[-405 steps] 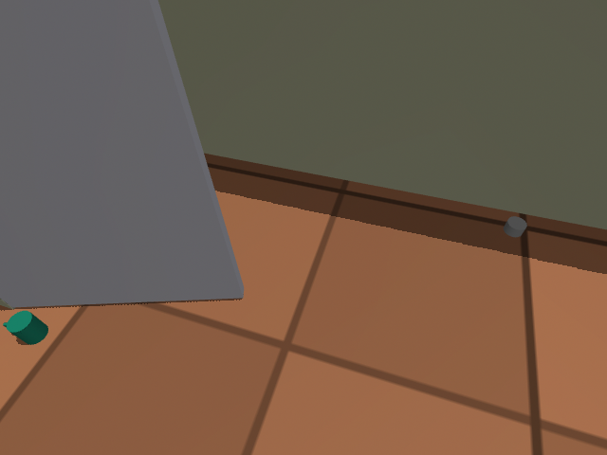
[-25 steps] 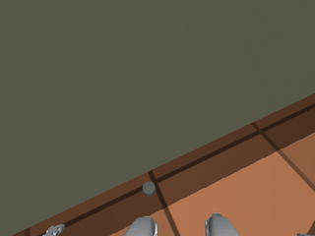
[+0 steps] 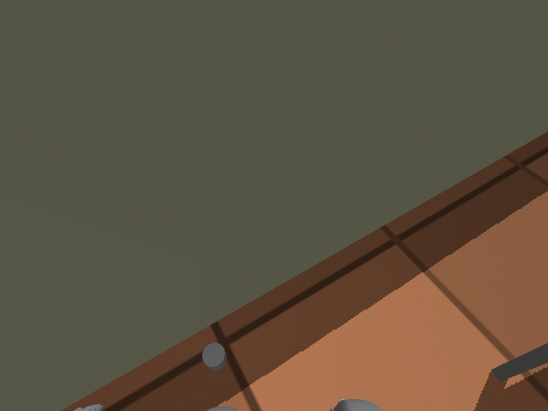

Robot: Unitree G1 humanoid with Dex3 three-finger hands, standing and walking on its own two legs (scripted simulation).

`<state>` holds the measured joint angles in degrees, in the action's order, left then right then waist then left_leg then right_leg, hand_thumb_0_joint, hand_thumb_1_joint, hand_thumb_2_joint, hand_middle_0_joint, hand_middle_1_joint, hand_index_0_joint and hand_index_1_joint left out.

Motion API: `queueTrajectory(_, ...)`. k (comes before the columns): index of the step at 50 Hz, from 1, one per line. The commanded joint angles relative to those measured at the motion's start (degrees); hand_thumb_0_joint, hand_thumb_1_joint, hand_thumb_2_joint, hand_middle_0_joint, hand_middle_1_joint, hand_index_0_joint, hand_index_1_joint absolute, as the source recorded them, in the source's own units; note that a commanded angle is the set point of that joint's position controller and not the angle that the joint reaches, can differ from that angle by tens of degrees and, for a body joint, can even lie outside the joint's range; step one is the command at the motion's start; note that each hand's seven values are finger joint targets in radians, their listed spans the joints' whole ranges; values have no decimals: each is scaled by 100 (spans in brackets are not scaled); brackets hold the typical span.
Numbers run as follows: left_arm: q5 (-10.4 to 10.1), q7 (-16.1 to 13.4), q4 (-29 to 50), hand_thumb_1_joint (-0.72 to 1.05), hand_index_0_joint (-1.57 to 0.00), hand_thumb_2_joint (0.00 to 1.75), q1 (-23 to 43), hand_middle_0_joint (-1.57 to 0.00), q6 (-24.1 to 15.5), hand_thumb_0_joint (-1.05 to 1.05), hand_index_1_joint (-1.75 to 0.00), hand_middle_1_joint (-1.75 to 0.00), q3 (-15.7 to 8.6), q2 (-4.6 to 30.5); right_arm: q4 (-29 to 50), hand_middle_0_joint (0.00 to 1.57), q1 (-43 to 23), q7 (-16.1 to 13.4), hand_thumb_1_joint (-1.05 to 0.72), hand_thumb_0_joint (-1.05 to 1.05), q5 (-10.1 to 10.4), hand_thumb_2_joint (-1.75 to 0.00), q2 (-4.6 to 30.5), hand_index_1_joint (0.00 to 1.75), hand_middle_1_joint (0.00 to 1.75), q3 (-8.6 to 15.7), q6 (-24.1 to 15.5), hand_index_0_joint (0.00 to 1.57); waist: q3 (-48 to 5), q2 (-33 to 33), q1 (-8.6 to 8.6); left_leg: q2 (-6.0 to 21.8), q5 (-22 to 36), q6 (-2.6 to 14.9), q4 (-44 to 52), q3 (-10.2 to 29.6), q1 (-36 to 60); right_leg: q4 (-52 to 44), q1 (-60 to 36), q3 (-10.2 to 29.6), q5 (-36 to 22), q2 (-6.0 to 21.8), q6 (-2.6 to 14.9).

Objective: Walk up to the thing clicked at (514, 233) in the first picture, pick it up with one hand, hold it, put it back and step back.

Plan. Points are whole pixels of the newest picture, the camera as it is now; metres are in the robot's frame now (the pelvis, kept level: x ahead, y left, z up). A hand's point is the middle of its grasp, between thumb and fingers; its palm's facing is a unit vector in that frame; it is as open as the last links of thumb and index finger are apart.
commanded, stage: walk up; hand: left
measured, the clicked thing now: (214, 356) +0.37 +0.25 -0.72
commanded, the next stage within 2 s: none
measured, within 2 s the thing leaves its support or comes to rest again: neither
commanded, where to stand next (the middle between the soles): +0.04 +0.02 m, yaw -1 degrees
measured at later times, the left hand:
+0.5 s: hand out of the picture +0.09 +0.36 -0.13, palm faces +0.03 -0.85 -0.52, open 7.4 cm
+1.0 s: hand out of the picture -0.07 +0.29 -0.12, palm faces +0.04 -0.92 -0.38, open 7.4 cm
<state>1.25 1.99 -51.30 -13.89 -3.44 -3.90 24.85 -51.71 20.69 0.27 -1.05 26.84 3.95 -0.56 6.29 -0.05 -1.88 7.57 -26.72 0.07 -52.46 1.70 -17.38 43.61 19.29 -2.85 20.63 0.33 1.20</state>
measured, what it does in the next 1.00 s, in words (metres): steps on the spot: left foot, then right foot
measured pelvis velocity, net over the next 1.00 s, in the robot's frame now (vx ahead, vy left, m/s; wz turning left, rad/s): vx -0.03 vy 0.02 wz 0.01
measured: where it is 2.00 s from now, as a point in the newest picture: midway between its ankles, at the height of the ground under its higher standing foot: outside the picture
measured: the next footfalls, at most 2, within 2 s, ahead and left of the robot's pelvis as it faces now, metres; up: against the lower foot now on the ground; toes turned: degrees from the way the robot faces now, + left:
left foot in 0.46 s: +0.06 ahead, +0.20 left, +0.00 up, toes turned +1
right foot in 0.80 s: -0.02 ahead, -0.09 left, +0.00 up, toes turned -3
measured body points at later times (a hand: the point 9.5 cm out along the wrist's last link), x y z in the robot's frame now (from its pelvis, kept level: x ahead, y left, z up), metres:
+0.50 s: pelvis -0.02 +0.05 -0.01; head +0.06 +0.04 +0.43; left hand +0.09 +0.40 -0.10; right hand +0.12 -0.26 -0.14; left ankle +0.02 +0.20 -0.71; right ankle +0.02 -0.11 -0.70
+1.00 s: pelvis -0.03 +0.02 +0.02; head -0.02 +0.01 +0.47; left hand -0.07 +0.34 -0.09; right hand +0.05 -0.33 -0.08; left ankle +0.05 +0.16 -0.65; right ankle -0.06 -0.08 -0.71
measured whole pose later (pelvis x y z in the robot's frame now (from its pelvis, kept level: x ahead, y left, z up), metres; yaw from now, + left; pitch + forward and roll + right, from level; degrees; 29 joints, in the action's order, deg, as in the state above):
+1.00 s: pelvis -0.03 +0.02 +0.02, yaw +1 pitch -4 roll +0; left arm 2.1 2.0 -54.3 -24.5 -2.6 -4.2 22.6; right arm -53.3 15.7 1.0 -0.6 26.6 4.0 -0.5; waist 5.0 0.3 3.8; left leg -0.8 -22.0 1.0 -55.5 4.4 -29.4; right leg 30.3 6.5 -3.7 20.2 0.3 1.7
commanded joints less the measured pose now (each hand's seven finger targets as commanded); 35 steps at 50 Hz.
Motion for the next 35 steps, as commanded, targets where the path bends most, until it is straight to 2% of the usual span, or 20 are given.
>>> queueTrajectory(1,-152,-334,250,90,-20,90,-855,-20,-194,0,-30,-30,-412,1800,650,20,-617,-191,-90,0,127,-90,847,30,30,201,-51,20,-226,407,413,-477,-431,161,-1752,869,-2165,-1825,-1499,2811,-2833,2074,1060)
queueTrajectory(3,-134,-450,307,90,-20,90,-352,-20,-199,0,-30,-30,-295,1487,437,20,-291,-169,-90,0,157,-90,685,30,30,176,12,20,-102,64,131,-438,63,118,-1138,796,-1614,-1590,-867,1771,-3802,1636,735)
queueTrajectory(4,-122,-490,337,90,-20,90,-202,-20,-201,0,-30,-30,-273,1460,392,20,-145,-141,-90,0,154,-90,685,30,30,199,87,20,-120,-189,40,-533,205,66,-1215,755,-1330,-1502,-593,1457,-4495,1560,763)
queueTrajectory(6,-161,-588,415,90,-20,90,-82,-20,-164,0,-30,-30,-251,1476,424,20,-188,-126,-90,0,140,-90,707,30,30,228,238,20,-219,-468,68,-854,221,-16,-1652,742,-1294,-1306,-481,1282,-5712,1618,746)
queueTrajectory(9,-197,-671,608,90,-20,90,191,-20,-24,0,-30,-30,-261,1352,545,20,-265,-172,-90,0,143,-90,812,30,30,283,380,20,-524,-720,62,-1069,263,-99,-1880,758,-1325,-1179,-584,1076,-5537,1592,778)
queueTrajectory(10,-166,-675,666,90,-20,90,255,-20,11,0,-30,-30,-285,1353,595,20,-291,-183,-90,0,131,-90,842,30,30,303,405,20,-616,-841,87,-1078,262,-134,-2003,751,-1373,-1141,-660,1073,-5313,1640,989)
queueTrajectory(15,-125,-798,581,90,-20,90,-234,-20,77,0,-30,-30,-372,1472,1035,20,-1085,-114,-90,0,-18,-90,958,30,30,347,423,20,-663,-879,525,-822,47,-190,-1506,800,-1955,-833,-1456,1471,-5114,1999,1328)
queueTrajectory(17,-97,-806,595,90,-20,90,-271,-20,74,0,-30,-30,-402,1555,1124,20,-1215,-57,-90,0,-7,-90,928,30,30,344,379,20,-816,-1103,567,-632,2,-146,-763,610,-1839,-665,-1708,1488,-5103,2031,1320)
queueTrajectory(19,-99,-750,659,90,-20,90,3,-20,99,0,-30,-30,-365,1535,995,20,-1060,-18,-90,0,25,-90,817,30,30,335,295,20,-1068,-1369,462,-645,67,-96,198,145,-1184,-390,-1567,1244,-4887,1806,1152)
queueTrajectory(20,-105,-707,738,90,-20,90,291,-20,125,0,-30,-30,-318,1498,862,20,-909,-5,-90,0,53,-90,762,30,30,338,247,20,-1085,-1388,310,-718,289,-73,798,-141,-680,-214,-1173,1043,-4628,1608,1024)
queueTrajectory(21,-140,-654,788,90,-20,90,603,-20,167,0,-30,-30,-265,1509,689,20,-649,-1,-90,0,76,-90,707,30,30,344,199,20,-1111,-1309,88,-885,1010,-41,1561,-419,-15,95,-711,806,-4030,1353,821)
queueTrajectory(22,-178,-613,767,90,-20,90,638,-20,220,0,-30,-30,-188,1272,552,20,-493,-23,-90,0,35,-90,778,30,30,360,126,20,-1084,-930,-37,-945,1947,68,2134,-378,533,534,-217,627,-2994,1018,511)
queueTrajectory(23,-202,-576,743,90,-20,90,364,-20,278,0,-30,-30,-105,920,584,20,-542,-53,-90,0,-55,-90,1084,30,30,419,47,20,-1170,-51,9,-255,3104,338,2108,702,1199,1289,676,540,-1531,581,211)
queueTrajectory(24,-225,-603,832,90,-20,90,387,-20,313,0,-30,-30,-73,755,743,20,-676,-51,-90,0,44,-90,1670,30,30,481,20,20,-1381,1092,-38,1406,4314,1323,2337,2843,1155,2058,1381,329,1467,-262,-45)
queueTrajectory(25,-171,-681,658,90,-20,90,746,-20,354,0,-30,-30,-164,1116,647,20,-633,-56,-90,0,134,-90,1780,30,30,508,24,20,-1369,840,-212,1741,3925,1950,2499,3428,445,2599,887,1088,2001,-157,-21)
queueTrajectory(27,-214,-579,476,90,-20,90,628,-20,381,0,-30,-30,-203,1067,614,20,-1098,-172,-90,0,106,-90,1198,30,30,320,-43,20,-1069,151,120,967,3680,1473,2039,1945,643,2801,1139,1427,1366,-133,54)
queueTrajectory(28,-225,-526,357,90,-20,90,407,-20,381,0,-30,-30,-202,1022,592,20,-1207,-225,-90,0,84,-90,1171,30,30,289,-88,20,-1004,421,248,886,3068,1303,2053,1738,553,2617,1096,1313,1099,-27,72)
queueTrajectory(30,-136,-387,218,90,-20,90,174,-20,388,0,-30,-30,-222,1086,554,20,-1272,-226,-90,0,37,-90,1255,30,30,299,-165,20,-940,832,218,801,1592,1230,2320,1762,568,1824,952,993,916,127,27)
queueTrajectory(34,24,-148,134,90,-20,90,212,-20,400,0,-30,-30,-312,1151,462,20,-945,-177,-90,0,-104,-90,1455,30,30,361,-252,20,-486,1069,21,818,-1319,1239,3081,2175,160,903,752,540,1475,141,-21)
queueTrajectory(35,32,-108,130,90,-20,90,93,-20,376,0,-30,-30,-325,1135,463,20,-906,-158,-90,0,-105,-90,1541,30,30,395,-259,20,-472,1268,43,881,-1542,1279,3168,2243,282,736,829,413,1602,102,16)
